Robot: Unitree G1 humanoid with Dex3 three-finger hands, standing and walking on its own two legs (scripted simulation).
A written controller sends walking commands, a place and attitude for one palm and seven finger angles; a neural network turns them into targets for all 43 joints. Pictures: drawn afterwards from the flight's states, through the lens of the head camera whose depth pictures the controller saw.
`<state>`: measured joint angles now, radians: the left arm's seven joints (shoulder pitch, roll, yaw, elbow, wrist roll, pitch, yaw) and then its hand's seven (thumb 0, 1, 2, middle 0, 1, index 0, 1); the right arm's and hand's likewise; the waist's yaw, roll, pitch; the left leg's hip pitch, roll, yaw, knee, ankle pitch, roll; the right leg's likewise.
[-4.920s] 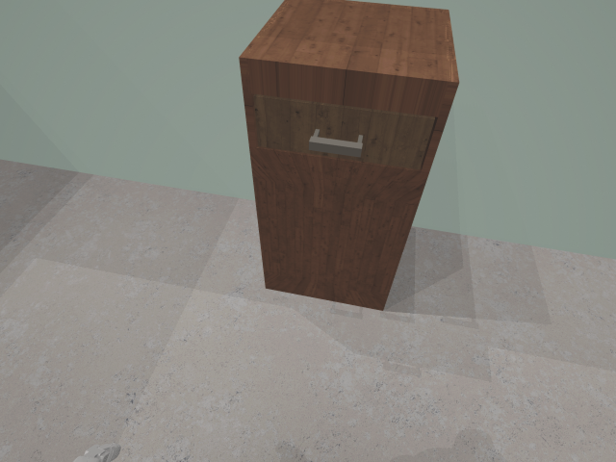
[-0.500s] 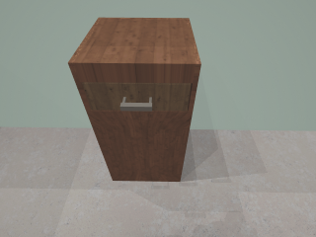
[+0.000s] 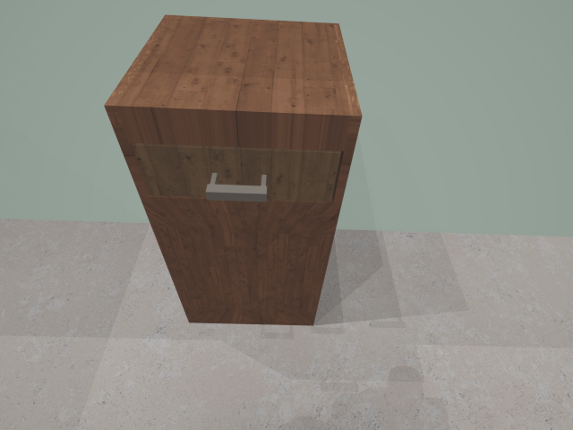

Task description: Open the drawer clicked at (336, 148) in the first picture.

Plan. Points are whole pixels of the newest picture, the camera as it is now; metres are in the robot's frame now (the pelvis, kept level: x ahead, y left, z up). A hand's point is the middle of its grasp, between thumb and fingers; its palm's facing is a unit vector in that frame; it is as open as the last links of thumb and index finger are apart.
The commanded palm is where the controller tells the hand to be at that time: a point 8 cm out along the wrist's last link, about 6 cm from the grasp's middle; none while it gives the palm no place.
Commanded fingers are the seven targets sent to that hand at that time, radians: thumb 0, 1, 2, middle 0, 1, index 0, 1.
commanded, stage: shuffle to correct the standing spot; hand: left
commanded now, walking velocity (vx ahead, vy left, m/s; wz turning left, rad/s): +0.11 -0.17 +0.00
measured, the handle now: (238, 185) +0.57 +0.13 -0.02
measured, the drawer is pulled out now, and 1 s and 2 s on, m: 0.00 0.00 0.00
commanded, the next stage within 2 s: come to a stop and stand still in 0.22 s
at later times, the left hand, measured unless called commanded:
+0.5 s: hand out of the picture +0.01 +0.10 -0.19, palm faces +0.06 -0.99 -0.12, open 7.4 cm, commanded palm none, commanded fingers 0.00 0.90 0.90 -0.20 -0.30 -0.20 -0.30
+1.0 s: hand out of the picture +0.07 +0.12 -0.18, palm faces +0.10 -0.97 -0.20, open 7.4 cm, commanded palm none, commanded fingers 0.00 0.90 0.90 -0.20 -0.30 -0.20 -0.30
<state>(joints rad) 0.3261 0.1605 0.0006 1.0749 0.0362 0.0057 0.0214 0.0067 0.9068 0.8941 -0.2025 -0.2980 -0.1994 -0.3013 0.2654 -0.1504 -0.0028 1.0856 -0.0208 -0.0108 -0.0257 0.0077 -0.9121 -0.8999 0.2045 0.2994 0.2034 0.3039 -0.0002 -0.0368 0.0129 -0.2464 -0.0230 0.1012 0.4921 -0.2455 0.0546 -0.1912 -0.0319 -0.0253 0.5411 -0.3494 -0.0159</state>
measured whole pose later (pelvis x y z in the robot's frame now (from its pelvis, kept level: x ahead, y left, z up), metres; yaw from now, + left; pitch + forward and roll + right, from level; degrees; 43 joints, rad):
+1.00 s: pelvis +0.05 -0.06 +0.00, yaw +2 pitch -1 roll +1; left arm 0.26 0.17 0.03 1.02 0.03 0.02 0.04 0.01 0.91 0.89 -0.20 -0.30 -0.20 -0.30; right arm 0.26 -0.15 -0.02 1.06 -0.02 0.03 -0.02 0.01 -0.92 -0.90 0.20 0.30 0.20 0.30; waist 0.01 -0.03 0.04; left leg -0.27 0.02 0.10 0.54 -0.24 0.02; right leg -0.21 -0.04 -0.11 0.57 -0.34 -0.02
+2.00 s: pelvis +0.04 -0.03 +0.00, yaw +2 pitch -3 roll -1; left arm 0.32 0.16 -0.01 1.00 0.02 0.00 0.04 0.01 0.91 0.89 -0.20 -0.30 -0.20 -0.30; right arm 0.28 -0.17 0.00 1.02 -0.02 0.01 -0.02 0.01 -0.92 -0.90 0.20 0.30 0.20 0.30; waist 0.00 -0.01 0.01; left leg -0.24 0.01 0.12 0.52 -0.23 0.06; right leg -0.16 -0.04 -0.10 0.49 -0.28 0.01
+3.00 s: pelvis +0.04 -0.01 -0.02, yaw +4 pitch +3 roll -1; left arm 0.21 0.35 -0.16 0.01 1.05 0.03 0.30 0.00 0.06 0.54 -0.28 -0.83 -0.28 -0.84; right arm 0.15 -0.18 0.05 0.56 -0.04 0.15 0.00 0.01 -0.90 -0.90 0.21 0.30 0.21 0.30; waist 0.08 0.06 -0.05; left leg -0.49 -0.09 0.02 0.73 -0.30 0.09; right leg -0.43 0.08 0.08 0.74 -0.37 -0.02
